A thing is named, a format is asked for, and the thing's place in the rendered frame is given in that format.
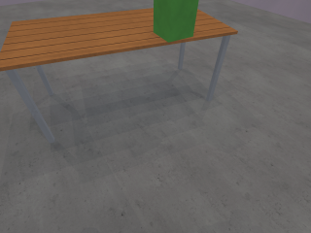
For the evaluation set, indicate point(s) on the carton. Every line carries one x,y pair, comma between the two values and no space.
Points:
174,19

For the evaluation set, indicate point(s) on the table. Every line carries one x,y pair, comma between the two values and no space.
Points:
36,42

